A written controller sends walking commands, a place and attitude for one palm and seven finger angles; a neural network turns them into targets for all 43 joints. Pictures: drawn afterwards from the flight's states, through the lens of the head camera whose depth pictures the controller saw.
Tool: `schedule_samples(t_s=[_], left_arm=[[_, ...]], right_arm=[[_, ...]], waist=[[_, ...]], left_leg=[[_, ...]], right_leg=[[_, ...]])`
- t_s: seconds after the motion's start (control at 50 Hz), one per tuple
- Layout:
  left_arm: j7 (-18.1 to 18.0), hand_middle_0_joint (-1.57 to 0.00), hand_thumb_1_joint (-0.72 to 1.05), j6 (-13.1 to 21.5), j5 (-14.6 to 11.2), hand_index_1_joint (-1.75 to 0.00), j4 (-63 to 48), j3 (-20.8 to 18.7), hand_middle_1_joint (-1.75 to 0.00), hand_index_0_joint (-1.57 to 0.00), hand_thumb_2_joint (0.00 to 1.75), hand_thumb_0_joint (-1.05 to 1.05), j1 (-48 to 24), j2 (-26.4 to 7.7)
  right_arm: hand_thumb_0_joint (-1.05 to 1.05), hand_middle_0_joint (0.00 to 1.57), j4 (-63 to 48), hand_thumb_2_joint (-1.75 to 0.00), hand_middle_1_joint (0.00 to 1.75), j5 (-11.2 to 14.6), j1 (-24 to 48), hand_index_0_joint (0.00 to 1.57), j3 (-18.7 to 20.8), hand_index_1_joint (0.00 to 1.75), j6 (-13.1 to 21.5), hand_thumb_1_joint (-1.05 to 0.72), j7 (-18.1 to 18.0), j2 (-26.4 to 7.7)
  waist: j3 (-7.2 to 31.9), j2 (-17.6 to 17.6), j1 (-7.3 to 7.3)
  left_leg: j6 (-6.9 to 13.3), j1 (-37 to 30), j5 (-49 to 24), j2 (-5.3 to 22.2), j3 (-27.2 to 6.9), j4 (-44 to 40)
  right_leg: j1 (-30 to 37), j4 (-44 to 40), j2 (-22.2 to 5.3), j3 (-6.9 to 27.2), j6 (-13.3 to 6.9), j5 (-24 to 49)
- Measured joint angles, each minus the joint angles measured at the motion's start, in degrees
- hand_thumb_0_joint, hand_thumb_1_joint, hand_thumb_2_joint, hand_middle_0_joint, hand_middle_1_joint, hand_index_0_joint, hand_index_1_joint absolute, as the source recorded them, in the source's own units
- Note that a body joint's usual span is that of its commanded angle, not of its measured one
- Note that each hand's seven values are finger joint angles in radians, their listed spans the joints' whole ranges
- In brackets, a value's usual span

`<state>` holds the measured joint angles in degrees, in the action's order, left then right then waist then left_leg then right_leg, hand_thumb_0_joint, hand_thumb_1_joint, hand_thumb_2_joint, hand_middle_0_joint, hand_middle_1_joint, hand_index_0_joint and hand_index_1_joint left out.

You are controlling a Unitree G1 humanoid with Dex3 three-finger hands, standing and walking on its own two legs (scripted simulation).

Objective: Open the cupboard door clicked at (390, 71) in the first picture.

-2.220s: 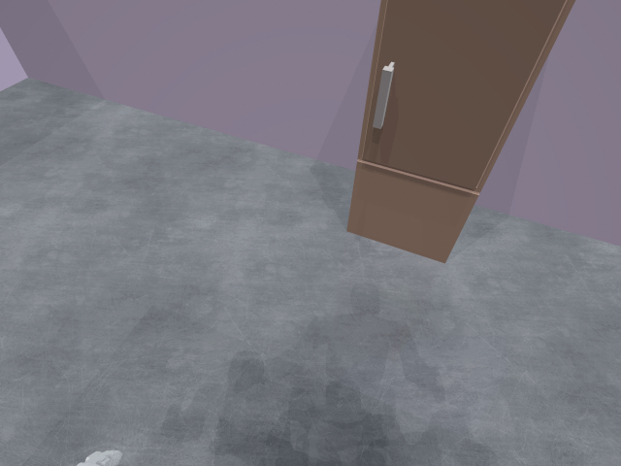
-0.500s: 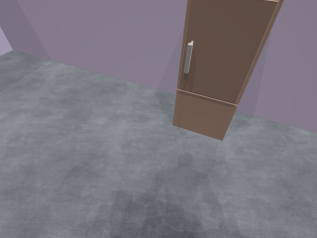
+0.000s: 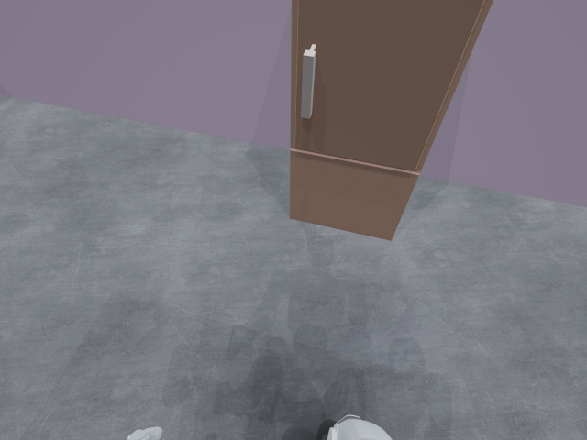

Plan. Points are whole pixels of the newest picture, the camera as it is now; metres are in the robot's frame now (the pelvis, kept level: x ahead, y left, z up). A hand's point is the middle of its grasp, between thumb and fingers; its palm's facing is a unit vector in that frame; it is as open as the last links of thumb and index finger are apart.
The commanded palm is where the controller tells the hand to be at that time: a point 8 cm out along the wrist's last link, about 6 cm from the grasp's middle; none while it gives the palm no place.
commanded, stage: turn to face it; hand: left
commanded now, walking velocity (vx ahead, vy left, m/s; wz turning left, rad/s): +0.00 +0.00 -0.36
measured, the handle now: (309, 82) +0.95 -0.02 -0.06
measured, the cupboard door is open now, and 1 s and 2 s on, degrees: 0 0 0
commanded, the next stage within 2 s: take the last steps up to it in 0.46 s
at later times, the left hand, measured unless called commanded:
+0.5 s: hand (158, 431) +0.15 +0.21 -0.15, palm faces -0.04 -0.99 -0.17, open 7.4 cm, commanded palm none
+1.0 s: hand (198, 436) +0.15 +0.15 -0.15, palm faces -0.14 -0.98 -0.14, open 7.4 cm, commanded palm none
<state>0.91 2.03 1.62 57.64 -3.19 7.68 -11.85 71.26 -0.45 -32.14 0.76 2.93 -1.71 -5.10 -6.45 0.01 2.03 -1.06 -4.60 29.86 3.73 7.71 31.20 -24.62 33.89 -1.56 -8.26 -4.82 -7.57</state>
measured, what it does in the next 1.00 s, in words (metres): walks ahead: left foot, then right foot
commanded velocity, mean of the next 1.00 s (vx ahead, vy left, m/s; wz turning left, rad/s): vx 0.14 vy -0.01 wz -0.18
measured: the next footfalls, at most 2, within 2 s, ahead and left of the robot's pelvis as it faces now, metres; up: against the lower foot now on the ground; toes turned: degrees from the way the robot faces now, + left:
left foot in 0.34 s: +0.17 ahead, +0.13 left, +0.00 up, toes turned +1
right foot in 0.72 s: +0.11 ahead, -0.11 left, +0.00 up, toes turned -17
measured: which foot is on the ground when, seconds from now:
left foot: down 0.00-0.00, up 0.02-0.32, down 0.34-0.72, up 0.74-1.00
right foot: down 0.00-0.36, up 0.38-0.70, down 0.72-1.00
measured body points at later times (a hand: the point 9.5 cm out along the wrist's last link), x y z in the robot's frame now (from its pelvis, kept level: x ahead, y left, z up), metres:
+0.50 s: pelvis +0.09 +0.03 +0.02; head +0.10 +0.05 +0.47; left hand +0.16 +0.26 -0.14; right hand +0.15 -0.21 -0.11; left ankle +0.13 +0.13 -0.71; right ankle +0.07 -0.09 -0.66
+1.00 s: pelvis +0.17 -0.01 +0.03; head +0.18 -0.01 +0.48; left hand +0.16 +0.20 -0.13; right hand +0.14 -0.25 -0.13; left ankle +0.25 +0.10 -0.67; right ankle +0.07 -0.10 -0.71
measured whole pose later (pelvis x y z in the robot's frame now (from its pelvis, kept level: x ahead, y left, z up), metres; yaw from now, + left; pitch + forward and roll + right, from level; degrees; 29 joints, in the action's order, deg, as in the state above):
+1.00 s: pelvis +0.17 -0.01 +0.03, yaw -12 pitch +0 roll -1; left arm -0.5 2.7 1.7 64.5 -1.4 23.0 -6.0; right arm 61.6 -1.2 -14.0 3.2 -0.5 1.2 -10.1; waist -1.1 0.7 -0.8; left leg -2.1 28.7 17.0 6.6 6.3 48.7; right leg -3.0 20.9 0.1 -4.9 -1.0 -18.0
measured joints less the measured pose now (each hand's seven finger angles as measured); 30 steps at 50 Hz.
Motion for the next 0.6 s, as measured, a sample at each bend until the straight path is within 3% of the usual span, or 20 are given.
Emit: schedule_samples(t_s=[0.06,0.08,0.12,0.22,0.34,0.36,0.42,0.5,0.6], left_arm=[[-1.04,-0.2,0.92,1.33,-0.59,-0.3,-0.63,-0.15,-0.3,-0.19,0.9,0.01,-0.78,0.48],[-1.35,-0.2,0.92,1.14,-0.7,-0.3,-0.66,-0.03,-0.3,-0.19,0.9,0.0,-0.62,0.67],[-1.98,-0.2,0.92,0.34,-0.57,-0.3,-0.28,0.21,-0.3,-0.19,0.9,0.0,-0.06,1.3],[-2.47,-0.2,0.94,-1.87,-0.12,-0.3,0.42,0.12,-0.3,-0.2,0.9,0.0,1.79,2.08],[-1.58,-0.2,0.93,-3.66,-0.14,-0.3,-0.53,-0.08,-0.3,-0.2,0.9,0.0,4.54,1.81],[-1.48,-0.2,0.92,-3.98,-0.31,-0.3,-0.71,-0.17,-0.3,-0.2,0.9,0.0,4.95,1.63],[-1.06,-0.2,0.92,-4.89,-0.28,-0.3,-0.82,-0.6,-0.3,-0.2,0.9,0.0,5.74,1.32],[-0.6,-0.2,0.91,-4.77,-0.07,-0.3,-0.96,-1.35,-0.3,-0.19,0.9,0.0,6.72,0.75],[-0.86,-0.2,0.91,-5.23,-0.23,-0.3,-0.14,-1.19,-0.3,-0.19,0.9,0.0,7.52,0.77]], right_arm=[[0.0,0.21,-0.85,-0.9,0.3,0.63,3.77,0.21,0.66,0.3,-1.4,-0.91,0.03,-1.01],[0.0,0.21,-1.78,-0.9,0.3,0.49,5.59,0.2,0.91,0.3,-1.76,-0.91,0.02,-1.45],[0.0,0.21,-4.4,-0.9,0.3,0.02,9.47,0.2,1.27,0.3,-2.17,-0.91,-0.04,-2.42],[0.0,0.2,-11.33,-0.9,0.3,-0.49,18.06,0.2,1.35,0.3,-2.28,-0.91,-0.01,-3.68],[0.0,0.2,-15.43,-0.9,0.3,-0.38,22.54,0.2,1.06,0.3,-1.66,-0.93,0.21,-4.55],[0.0,0.2,-15.69,-0.9,0.3,-0.46,22.6,0.2,0.97,0.3,-1.39,-0.93,0.18,-4.37],[0.0,0.2,-16.24,-0.9,0.3,-0.97,21.98,0.2,0.39,0.3,-1.53,-0.92,0.25,-3.7],[-0.01,0.21,-15.63,-0.9,0.3,-0.84,21.15,0.2,0.37,0.3,-1.81,-0.93,-0.32,-3.07],[-0.01,0.21,-14.57,-0.9,0.3,-0.98,20.86,0.21,1.0,0.3,-2.03,-0.93,-0.11,-3.98]], waist=[[-0.76,0.79,-0.18],[-0.61,0.8,-0.23],[0.18,0.86,-0.06],[3.07,0.53,-0.54],[5.36,0.01,-2.61],[5.53,-0.5,-2.68],[5.7,-1.28,-2.96],[5.34,-1.8,-3.59],[4.2,-0.81,-3.04]], left_leg=[[0.64,13.36,1.27,0.47,-3.8,30.28],[0.71,17.44,0.19,0.56,-4.24,35.91],[0.49,24.23,-2.02,1.36,-4.28,39.01],[-0.97,31.43,-6.14,2.89,-3.64,25.45],[-1.28,25.39,-12.13,1.7,-2.99,6.54],[-0.26,24.63,-15.16,1.33,-2.64,5.25],[2.14,23.19,-14.11,0.84,-1.37,4.68],[2.48,19.89,-15.7,0.3,0.55,-1.27],[2.19,18.05,-16.27,0.91,2.48,-3.95]], right_leg=[[0.47,3.99,1.01,-0.44,-0.14,-3.91],[1.34,3.26,1.4,-0.32,0.02,-4.49],[3.08,0.49,2.01,0.01,0.62,-3.87],[5.04,-3.87,2.96,1.97,1.05,-2.43],[5.79,-1.83,3.82,4.64,2.78,-4.8],[5.62,-0.58,3.56,5.05,3.18,-5.75],[3.08,9.33,3.03,6.16,4.49,-15.83],[-0.39,21.73,1.23,6.85,6.09,-16.01],[2.56,15.71,-0.71,5.58,7.13,-17.44]])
